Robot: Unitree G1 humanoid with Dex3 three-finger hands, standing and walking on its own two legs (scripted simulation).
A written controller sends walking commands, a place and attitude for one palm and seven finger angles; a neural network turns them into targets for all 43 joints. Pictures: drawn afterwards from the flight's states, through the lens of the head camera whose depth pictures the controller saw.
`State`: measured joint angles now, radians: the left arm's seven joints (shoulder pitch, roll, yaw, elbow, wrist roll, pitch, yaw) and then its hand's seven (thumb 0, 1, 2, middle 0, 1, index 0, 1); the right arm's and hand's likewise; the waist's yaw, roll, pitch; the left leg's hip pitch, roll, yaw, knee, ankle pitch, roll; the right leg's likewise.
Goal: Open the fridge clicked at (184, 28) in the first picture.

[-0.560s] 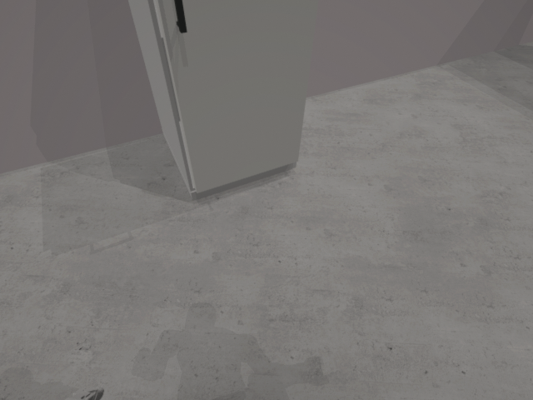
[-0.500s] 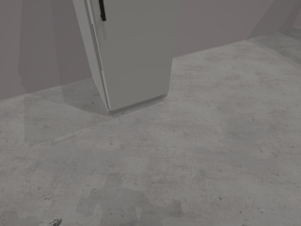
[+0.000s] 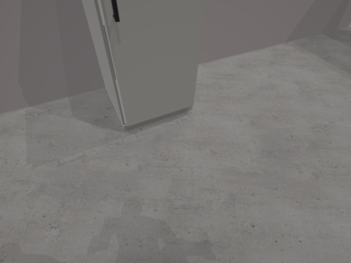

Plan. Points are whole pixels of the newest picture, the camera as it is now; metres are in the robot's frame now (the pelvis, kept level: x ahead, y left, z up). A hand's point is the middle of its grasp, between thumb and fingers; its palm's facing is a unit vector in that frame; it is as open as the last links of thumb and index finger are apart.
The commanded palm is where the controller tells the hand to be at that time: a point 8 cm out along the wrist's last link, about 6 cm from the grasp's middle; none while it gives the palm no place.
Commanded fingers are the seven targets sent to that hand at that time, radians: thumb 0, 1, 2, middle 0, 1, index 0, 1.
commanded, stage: stand and wait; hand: left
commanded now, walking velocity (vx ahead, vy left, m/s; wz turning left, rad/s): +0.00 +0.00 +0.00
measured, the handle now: out of the picture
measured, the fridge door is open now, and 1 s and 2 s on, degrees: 0 0 0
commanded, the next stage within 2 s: look at it before walking up in 0.26 s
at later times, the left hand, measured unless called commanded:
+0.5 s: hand out of the picture +0.08 +0.24 -0.15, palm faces -0.04 -0.94 -0.34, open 7.4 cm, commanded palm none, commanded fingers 0.00 0.90 0.90 -0.20 -0.30 -0.20 -0.30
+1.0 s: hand out of the picture +0.08 +0.24 -0.15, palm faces -0.04 -0.94 -0.34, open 7.4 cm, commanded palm none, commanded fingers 0.00 0.90 0.90 -0.20 -0.30 -0.20 -0.30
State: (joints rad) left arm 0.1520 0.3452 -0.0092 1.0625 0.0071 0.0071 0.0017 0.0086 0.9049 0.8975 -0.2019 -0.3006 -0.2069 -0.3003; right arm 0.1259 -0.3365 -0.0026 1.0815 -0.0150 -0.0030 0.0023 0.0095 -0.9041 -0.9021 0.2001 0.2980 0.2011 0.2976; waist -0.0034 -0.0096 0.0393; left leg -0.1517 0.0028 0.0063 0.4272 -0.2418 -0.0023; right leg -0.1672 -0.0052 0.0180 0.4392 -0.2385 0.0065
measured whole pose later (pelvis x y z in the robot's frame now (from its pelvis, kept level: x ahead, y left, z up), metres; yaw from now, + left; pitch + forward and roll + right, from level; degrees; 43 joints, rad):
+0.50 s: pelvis -0.01 -0.01 +0.00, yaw +0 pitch -2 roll +0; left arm 0.12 0.34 -0.01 1.08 0.01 0.00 0.00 0.01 0.91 0.90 -0.20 -0.30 -0.21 -0.30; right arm 0.12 -0.33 0.00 1.11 -0.01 -0.01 0.01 0.01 -0.90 -0.90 0.20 0.30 0.20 0.30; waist -0.01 -0.01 0.03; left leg -0.14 0.01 0.01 0.39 -0.21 -0.01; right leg -0.16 0.00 0.02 0.41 -0.21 0.00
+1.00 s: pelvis +0.00 -0.01 +0.00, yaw +0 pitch -2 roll +0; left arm 0.13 0.35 -0.01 1.09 0.01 0.00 0.00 0.01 0.91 0.90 -0.20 -0.30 -0.21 -0.30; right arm 0.11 -0.34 0.00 1.12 -0.01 -0.01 0.00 0.01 -0.90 -0.90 0.20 0.30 0.20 0.30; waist 0.00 -0.01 0.04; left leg -0.12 0.01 0.01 0.37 -0.21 -0.01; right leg -0.14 0.01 0.02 0.38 -0.21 0.00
